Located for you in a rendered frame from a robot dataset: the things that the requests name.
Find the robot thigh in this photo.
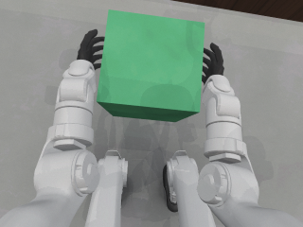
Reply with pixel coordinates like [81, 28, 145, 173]
[84, 155, 128, 227]
[167, 155, 216, 227]

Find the left robot thigh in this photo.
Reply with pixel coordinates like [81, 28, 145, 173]
[84, 155, 128, 227]

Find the carton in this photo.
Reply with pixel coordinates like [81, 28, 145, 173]
[97, 9, 205, 122]

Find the right robot thigh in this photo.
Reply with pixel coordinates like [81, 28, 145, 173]
[167, 155, 216, 227]

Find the left robot upper arm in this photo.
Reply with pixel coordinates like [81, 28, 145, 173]
[0, 148, 100, 227]

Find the right robot upper arm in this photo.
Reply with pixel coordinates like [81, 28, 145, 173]
[196, 161, 303, 227]

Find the robot left forearm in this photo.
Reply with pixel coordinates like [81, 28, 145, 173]
[33, 60, 97, 189]

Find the robot right hand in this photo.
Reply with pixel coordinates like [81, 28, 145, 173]
[202, 43, 224, 85]

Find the robot right forearm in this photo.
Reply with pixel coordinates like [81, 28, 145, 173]
[201, 75, 256, 177]

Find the robot left hand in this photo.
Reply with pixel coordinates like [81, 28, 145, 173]
[77, 29, 105, 70]

